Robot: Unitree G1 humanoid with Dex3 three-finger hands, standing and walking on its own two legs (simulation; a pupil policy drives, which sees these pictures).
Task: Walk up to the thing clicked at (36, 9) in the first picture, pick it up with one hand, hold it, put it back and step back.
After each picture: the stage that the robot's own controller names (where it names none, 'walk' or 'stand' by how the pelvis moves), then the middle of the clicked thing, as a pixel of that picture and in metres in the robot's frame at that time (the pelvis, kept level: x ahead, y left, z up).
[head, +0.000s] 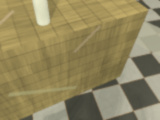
stand; (39, 0) +0.76 +0.21 +0.09
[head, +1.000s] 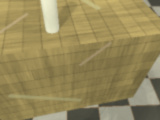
rise first; (49, 7) +0.69 +0.20 +0.10
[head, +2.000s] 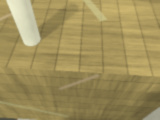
rise first; (23, 15) +0.53 +0.24 +0.12
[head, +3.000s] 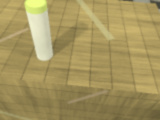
stand; (41, 32) +0.52 +0.18 +0.09
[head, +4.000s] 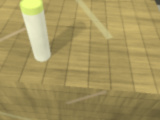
stand; (37, 33) +0.51 +0.19 +0.08
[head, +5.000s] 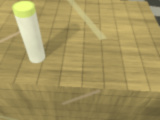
stand; (31, 35) +0.51 +0.21 +0.08
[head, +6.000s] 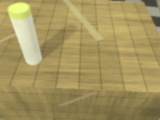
stand; (27, 37) +0.50 +0.23 +0.08
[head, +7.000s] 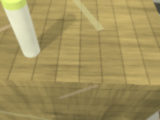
rise first; (23, 29) +0.50 +0.23 +0.09
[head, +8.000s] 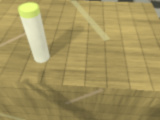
rise first; (36, 36) +0.51 +0.23 +0.09
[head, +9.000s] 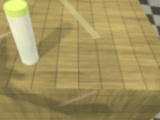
go down; (24, 36) +0.50 +0.21 +0.09
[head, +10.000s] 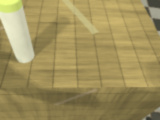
go down; (18, 32) +0.49 +0.21 +0.10
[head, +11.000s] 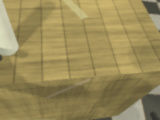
close in; out of the picture +0.49 +0.23 +0.13
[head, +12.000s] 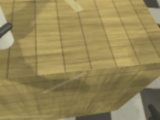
lift; out of the picture +0.51 +0.23 +0.14
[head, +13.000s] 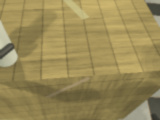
lift; out of the picture +0.44 +0.24 +0.14
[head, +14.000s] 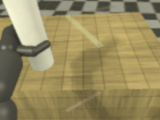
lift; (30, 28) +0.34 +0.14 +0.29
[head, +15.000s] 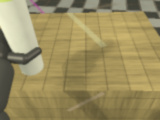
hold; (20, 34) +0.33 +0.17 +0.27
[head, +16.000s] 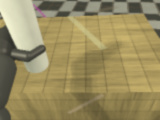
crouch; (25, 32) +0.33 +0.15 +0.29
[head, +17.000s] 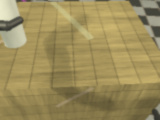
crouch; (3, 5) +0.46 +0.21 +0.26
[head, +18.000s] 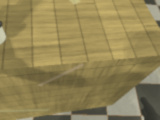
lower; out of the picture +0.51 +0.23 +0.15
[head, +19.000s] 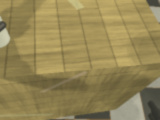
lower; out of the picture +0.50 +0.24 +0.15
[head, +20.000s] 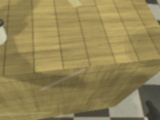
lower; out of the picture +0.51 +0.24 +0.15
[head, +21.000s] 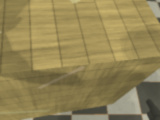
lower; out of the picture +0.52 +0.25 +0.15
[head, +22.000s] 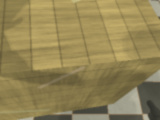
open; out of the picture +0.52 +0.25 +0.15
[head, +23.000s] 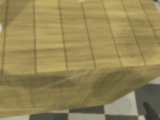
sink last; out of the picture +0.50 +0.24 +0.15
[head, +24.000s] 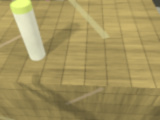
sink last; (30, 33) +0.52 +0.25 +0.11
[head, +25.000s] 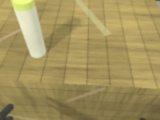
stand; (31, 29) +0.52 +0.23 +0.09
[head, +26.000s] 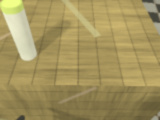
stand; (21, 32) +0.52 +0.25 +0.09
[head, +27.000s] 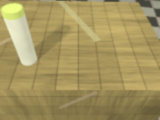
walk; (21, 38) +0.51 +0.24 +0.09
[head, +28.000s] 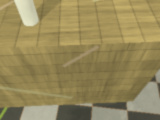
walk; out of the picture +0.65 +0.24 +0.11
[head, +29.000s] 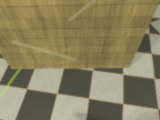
walk; out of the picture +0.99 +0.23 +0.11
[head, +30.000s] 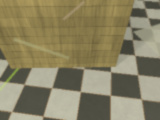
walk; out of the picture +1.21 +0.28 +0.11
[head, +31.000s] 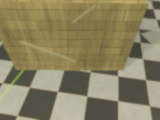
stand; out of the picture +1.15 +0.22 +0.09
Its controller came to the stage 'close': yes
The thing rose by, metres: 0.19
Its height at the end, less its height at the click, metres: +0.00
